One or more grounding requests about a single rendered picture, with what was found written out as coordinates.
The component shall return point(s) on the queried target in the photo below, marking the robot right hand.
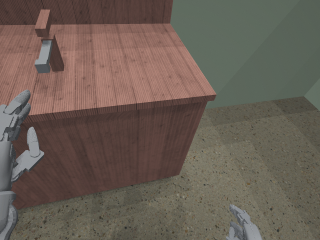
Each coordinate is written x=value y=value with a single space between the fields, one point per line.
x=248 y=231

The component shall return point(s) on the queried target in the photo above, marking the counter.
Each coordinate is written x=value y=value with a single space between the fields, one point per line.
x=122 y=101

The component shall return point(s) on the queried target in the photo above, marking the robot left hand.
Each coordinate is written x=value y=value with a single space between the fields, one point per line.
x=11 y=117

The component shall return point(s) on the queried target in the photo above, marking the tap lever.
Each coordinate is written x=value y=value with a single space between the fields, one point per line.
x=42 y=63

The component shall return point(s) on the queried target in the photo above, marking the robot left forearm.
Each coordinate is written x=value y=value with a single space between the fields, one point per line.
x=8 y=214

